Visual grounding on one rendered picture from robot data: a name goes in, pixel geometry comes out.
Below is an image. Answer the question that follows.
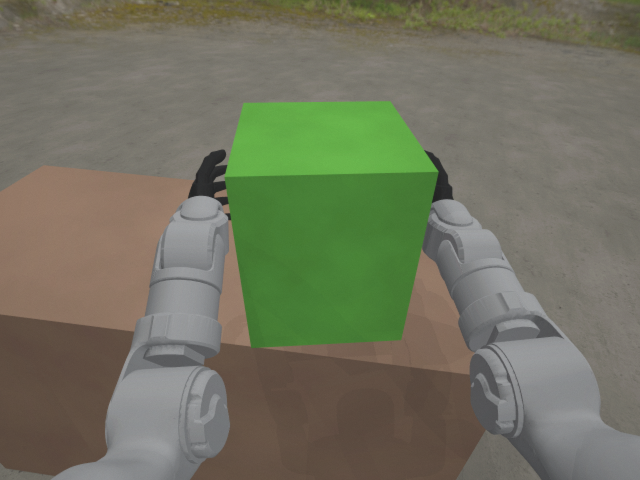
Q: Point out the robot left forearm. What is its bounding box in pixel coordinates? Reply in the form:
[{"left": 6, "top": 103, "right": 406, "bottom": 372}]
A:
[{"left": 105, "top": 196, "right": 229, "bottom": 447}]

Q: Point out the pedestal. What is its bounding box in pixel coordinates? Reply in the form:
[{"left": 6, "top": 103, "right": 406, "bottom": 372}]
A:
[{"left": 0, "top": 165, "right": 486, "bottom": 480}]

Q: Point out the robot right upper arm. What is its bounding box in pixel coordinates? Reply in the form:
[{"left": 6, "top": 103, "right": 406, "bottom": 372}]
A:
[{"left": 470, "top": 336, "right": 640, "bottom": 480}]

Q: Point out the robot right forearm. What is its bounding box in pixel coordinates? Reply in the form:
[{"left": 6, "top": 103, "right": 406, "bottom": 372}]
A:
[{"left": 422, "top": 199, "right": 601, "bottom": 413}]

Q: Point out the carton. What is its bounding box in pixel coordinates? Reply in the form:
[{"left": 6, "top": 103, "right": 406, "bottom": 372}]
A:
[{"left": 225, "top": 101, "right": 439, "bottom": 348}]

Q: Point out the robot left hand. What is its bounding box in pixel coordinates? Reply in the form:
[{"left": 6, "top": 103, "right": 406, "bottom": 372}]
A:
[{"left": 188, "top": 149, "right": 231, "bottom": 220}]

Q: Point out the robot right hand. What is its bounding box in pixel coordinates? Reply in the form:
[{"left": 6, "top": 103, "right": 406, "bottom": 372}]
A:
[{"left": 424, "top": 150, "right": 454, "bottom": 203}]

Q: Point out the robot left upper arm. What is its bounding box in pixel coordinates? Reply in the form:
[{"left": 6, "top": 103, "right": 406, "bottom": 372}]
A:
[{"left": 51, "top": 366, "right": 230, "bottom": 480}]

